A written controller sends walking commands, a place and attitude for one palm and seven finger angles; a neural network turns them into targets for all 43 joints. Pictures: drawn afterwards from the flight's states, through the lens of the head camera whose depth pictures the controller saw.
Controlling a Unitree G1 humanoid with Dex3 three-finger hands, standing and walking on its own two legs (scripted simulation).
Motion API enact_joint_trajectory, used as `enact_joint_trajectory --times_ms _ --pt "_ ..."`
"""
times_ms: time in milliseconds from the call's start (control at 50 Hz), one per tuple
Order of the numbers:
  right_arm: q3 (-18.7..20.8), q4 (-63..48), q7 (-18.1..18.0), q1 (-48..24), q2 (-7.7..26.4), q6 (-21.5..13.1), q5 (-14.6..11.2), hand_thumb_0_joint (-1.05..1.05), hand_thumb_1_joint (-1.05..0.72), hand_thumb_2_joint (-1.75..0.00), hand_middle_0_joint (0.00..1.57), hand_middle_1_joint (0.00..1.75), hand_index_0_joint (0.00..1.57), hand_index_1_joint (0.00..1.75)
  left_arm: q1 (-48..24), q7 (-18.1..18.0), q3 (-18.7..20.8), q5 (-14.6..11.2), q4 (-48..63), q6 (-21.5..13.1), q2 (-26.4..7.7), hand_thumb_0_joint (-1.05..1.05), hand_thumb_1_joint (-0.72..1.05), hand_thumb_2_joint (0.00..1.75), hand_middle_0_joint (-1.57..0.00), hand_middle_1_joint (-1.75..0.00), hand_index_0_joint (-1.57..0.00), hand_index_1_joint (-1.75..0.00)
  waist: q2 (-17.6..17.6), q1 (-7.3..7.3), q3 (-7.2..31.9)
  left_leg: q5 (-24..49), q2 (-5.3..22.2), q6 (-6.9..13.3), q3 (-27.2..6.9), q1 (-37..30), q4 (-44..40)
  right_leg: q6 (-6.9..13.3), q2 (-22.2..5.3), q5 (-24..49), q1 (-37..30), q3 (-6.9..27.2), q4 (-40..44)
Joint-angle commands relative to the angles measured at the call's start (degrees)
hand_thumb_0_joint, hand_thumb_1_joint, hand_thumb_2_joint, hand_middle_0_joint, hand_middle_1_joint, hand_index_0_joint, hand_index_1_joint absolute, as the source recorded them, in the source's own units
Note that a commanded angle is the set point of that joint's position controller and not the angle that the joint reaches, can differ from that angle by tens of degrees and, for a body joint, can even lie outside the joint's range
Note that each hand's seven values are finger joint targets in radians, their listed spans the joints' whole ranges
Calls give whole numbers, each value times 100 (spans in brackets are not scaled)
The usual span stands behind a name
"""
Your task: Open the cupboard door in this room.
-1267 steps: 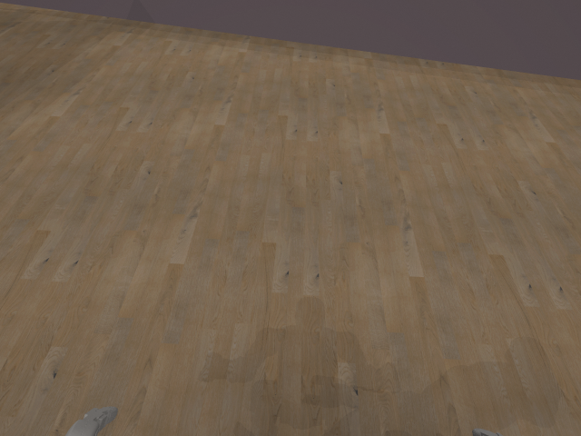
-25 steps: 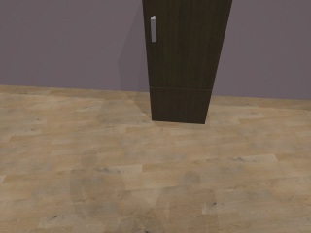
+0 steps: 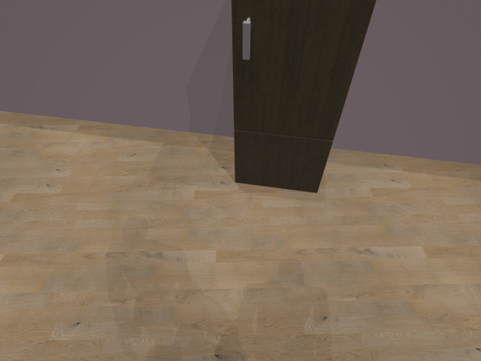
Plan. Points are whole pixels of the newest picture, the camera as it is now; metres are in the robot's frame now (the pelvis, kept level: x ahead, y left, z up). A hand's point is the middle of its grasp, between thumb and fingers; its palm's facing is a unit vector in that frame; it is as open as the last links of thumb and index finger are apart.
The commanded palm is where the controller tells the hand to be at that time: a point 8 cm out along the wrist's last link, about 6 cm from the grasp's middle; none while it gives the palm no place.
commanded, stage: look at it before walking up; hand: left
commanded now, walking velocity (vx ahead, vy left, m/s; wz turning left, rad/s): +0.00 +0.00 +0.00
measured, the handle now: (247, 38) +1.11 +0.05 +0.05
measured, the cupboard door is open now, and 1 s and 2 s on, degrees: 0 0 0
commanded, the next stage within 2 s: walk to a spot facing it in 0.50 s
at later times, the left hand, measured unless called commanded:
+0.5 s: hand out of the picture -0.01 +0.17 -0.18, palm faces +0.03 -0.98 -0.18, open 7.4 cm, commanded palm none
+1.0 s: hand out of the picture +0.10 +0.18 -0.18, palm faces -0.10 -0.96 -0.26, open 7.4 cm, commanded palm none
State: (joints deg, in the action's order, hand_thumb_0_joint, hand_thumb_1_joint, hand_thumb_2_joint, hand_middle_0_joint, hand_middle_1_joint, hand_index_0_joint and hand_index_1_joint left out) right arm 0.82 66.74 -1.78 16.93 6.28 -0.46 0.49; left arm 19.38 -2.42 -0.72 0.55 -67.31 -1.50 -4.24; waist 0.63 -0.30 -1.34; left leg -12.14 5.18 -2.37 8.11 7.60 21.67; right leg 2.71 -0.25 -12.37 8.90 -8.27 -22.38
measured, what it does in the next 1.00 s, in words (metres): steps on the spot: right foot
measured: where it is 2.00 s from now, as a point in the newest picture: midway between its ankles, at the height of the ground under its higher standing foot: (268, 337)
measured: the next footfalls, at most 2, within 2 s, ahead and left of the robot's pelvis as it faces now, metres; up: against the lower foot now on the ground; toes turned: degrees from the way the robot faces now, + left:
right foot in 1.00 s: +0.12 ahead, -0.12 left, +0.00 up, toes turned -18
left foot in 1.52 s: +0.38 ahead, +0.04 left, +0.00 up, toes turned -3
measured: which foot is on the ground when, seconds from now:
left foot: down 0.00-1.00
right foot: down 0.00-0.76, up 0.78-0.98, down 1.00-1.00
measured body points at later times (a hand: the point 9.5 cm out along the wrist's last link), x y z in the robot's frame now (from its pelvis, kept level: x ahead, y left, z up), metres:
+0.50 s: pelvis +0.01 +0.02 +0.00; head +0.02 +0.01 +0.45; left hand -0.01 +0.23 -0.16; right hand -0.02 -0.18 -0.17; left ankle -0.01 +0.14 -0.74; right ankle +0.00 -0.08 -0.74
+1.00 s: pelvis +0.06 -0.01 -0.02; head +0.07 -0.05 +0.43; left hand +0.11 +0.23 -0.16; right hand -0.03 -0.22 -0.20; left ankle -0.01 +0.14 -0.74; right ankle +0.08 -0.11 -0.74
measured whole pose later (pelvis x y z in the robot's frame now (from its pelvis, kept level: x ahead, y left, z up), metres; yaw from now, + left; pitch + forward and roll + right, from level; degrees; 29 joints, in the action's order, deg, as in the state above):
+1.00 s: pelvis +0.06 -0.01 -0.02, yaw -9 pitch -1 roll +2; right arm 4.2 64.1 -0.7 21.1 10.0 -1.2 2.1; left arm 16.3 1.1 4.4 1.8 -59.6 0.0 -8.4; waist 3.3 0.6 -3.4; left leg -23.4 7.8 -3.4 16.7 4.9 31.0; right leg 0.8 -4.5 -20.2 21.2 -7.7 -39.0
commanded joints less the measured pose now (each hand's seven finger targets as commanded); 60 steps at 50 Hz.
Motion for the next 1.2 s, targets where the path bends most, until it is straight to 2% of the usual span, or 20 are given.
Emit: enact_joint_trajectory --times_ms 0,520,600,640,700,740,760,800,840,920,960,980,1000,1020,1040,1060,1080,1100,1140,1180 --pt "31 -38 -30 537 312 -18 -7 0 -90 -90 20 30 20 30 387 -28 91 -8 144 -66 -629 0 90 90 -20 -30 -20 -30 -64 73 -439 190 299 194 -382 5 -317 -130 -774 394 515 895 700" --pt "44 -38 -31 594 392 -99 -13 0 -90 -90 20 30 20 30 345 -33 104 -8 274 -46 -703 0 90 90 -20 -30 -20 -30 -91 32 -343 505 336 276 -446 54 -384 -140 -747 901 214 770 391" --pt "41 -21 -36 622 404 -114 -4 0 -90 -90 20 30 20 30 332 -24 107 -9 261 -44 -698 0 90 90 -20 -30 -20 -30 -71 37 -312 331 334 275 -422 3 -406 -152 -713 705 204 788 430" --pt "97 -40 -36 689 464 -85 23 0 -90 -90 20 30 20 30 288 13 170 8 258 12 -731 0 90 90 -20 -30 -20 -30 18 62 -381 -358 332 270 -307 -39 -252 -98 -631 -24 469 854 314" --pt "243 -158 -29 706 723 -30 53 0 -90 -90 20 30 20 30 72 133 301 67 457 106 -760 0 90 90 -20 -30 -20 -30 385 138 -708 -2012 694 453 -619 88 -552 -59 -346 -1300 1280 729 -262" --pt "392 -241 -31 823 1064 -22 63 0 -90 -90 20 30 20 30 -203 213 347 111 703 154 -632 0 90 90 -20 -30 -20 -30 1124 248 -880 -3087 1500 853 -1385 12 -1182 -142 -45 -1282 2022 144 -1820" --pt "437 -283 -30 899 1111 -71 78 0 -90 -90 20 30 20 30 -454 245 386 133 889 180 -604 0 90 90 -20 -30 -20 -30 1229 346 -948 -2929 1869 1126 -1666 -101 -1438 -148 -241 -1461 2490 233 -2701" --pt "439 -324 -16 920 1079 -152 106 0 -90 -90 20 30 20 30 -716 310 438 130 1077 155 -573 0 90 90 -20 -30 -20 -30 812 339 -1058 -2330 2050 1260 -1525 -274 -1445 -161 -567 -1447 2992 494 -3180" --pt "448 -449 -2 713 1054 -196 149 0 -90 -90 20 30 20 30 -766 362 472 116 1149 106 -524 0 90 90 -20 -30 -20 -30 413 249 -891 -1831 1954 1137 -1093 -131 -1299 -195 -670 -1266 2647 434 -2920" --pt "481 -634 38 191 1218 -208 166 0 -90 -90 20 30 20 30 -221 411 518 91 1071 81 -502 0 90 90 -20 -30 -20 -30 362 -93 -443 -1187 1601 843 -141 381 -562 -232 -444 -820 1112 26 -1818" --pt "472 -749 88 -135 1202 -183 119 0 -90 -90 20 30 20 30 909 377 598 102 709 31 -818 0 90 90 -20 -30 -20 -30 -381 -691 -47 -943 1112 502 449 1051 1090 -135 -143 -365 -395 -78 -988" --pt "401 -929 147 -260 892 -183 41 0 -90 -90 20 30 20 30 1554 309 702 140 533 -46 -1399 0 90 90 -20 -30 -20 -30 -1931 -995 75 -1426 463 242 870 2106 2947 166 -1060 -1391 -1061 1560 93" --pt "324 -1265 195 -577 679 -170 34 0 -90 -90 20 30 20 30 1742 221 729 58 453 -85 -1841 0 90 90 -20 -30 -20 -30 -2714 -952 -31 -2452 -153 76 350 3235 4393 652 -2103 -1486 -1122 3917 1152" --pt "372 -1337 207 -728 812 -139 49 0 -90 -90 20 30 20 30 1479 142 728 -3 560 -87 -1822 0 90 90 -20 -30 -20 -30 -1811 -771 -236 -2071 35 123 -345 3417 4915 908 -2313 -1736 -883 4193 1411" --pt "389 -1248 222 -827 810 -135 50 0 -90 -90 20 30 20 30 1088 112 715 14 639 -130 -1639 0 90 90 -20 -30 -20 -30 -1498 -637 -355 -1397 213 163 -514 3429 5187 734 -2170 -1769 -579 3955 1385" --pt "386 -1169 222 -851 797 -162 72 0 -90 -90 20 30 20 30 770 132 644 18 699 -169 -1500 0 90 90 -20 -30 -20 -30 -1024 -478 -503 -949 344 149 -654 3397 5203 731 -2091 -1622 -283 3663 1239" --pt "388 -1079 231 -709 804 -165 105 0 -90 -90 20 30 20 30 473 144 562 26 784 -203 -1329 0 90 90 -20 -30 -20 -30 -538 -285 -470 -581 427 122 -722 3142 4980 656 -1904 -1157 -83 3061 1108" --pt "370 -952 241 -547 738 -134 123 0 -90 -90 20 30 20 30 354 150 506 35 802 -243 -1216 0 90 90 -20 -30 -20 -30 -344 -173 -385 -329 431 80 -672 2884 4807 574 -1719 -600 66 2606 1089" --pt "341 -795 268 -261 634 -94 119 0 -90 -90 20 30 20 30 387 142 456 51 728 -320 -1197 0 90 90 -20 -30 -20 -30 -164 -17 -132 -84 351 8 -564 2667 4517 485 -1489 529 -85 1919 976" --pt "320 -781 271 -278 616 -48 112 0 -90 -90 20 30 20 30 570 147 417 50 610 -377 -1171 0 90 90 -20 -30 -20 -30 -335 -7 -94 86 282 -60 -564 2802 4337 369 -1344 1564 -303 1510 903"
